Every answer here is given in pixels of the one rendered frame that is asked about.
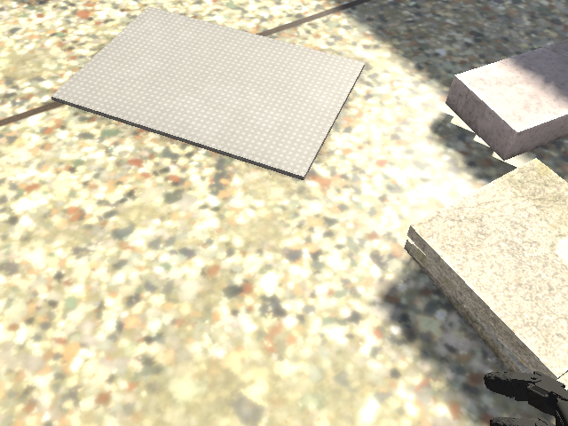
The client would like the right robot hand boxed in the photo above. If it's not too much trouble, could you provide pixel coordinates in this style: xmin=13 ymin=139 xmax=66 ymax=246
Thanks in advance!
xmin=484 ymin=371 xmax=568 ymax=426

